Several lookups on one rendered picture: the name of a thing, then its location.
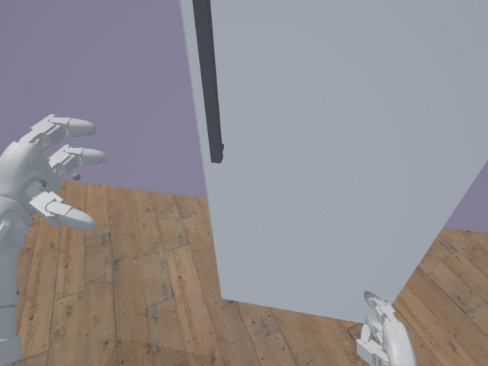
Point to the handle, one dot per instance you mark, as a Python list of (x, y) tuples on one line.
[(205, 45)]

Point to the fridge door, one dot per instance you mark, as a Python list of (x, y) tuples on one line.
[(352, 129)]

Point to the right robot hand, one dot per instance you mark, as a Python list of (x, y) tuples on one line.
[(393, 346)]

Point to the left robot forearm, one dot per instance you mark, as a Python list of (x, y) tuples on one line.
[(14, 223)]

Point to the left robot hand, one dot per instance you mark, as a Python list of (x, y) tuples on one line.
[(23, 165)]

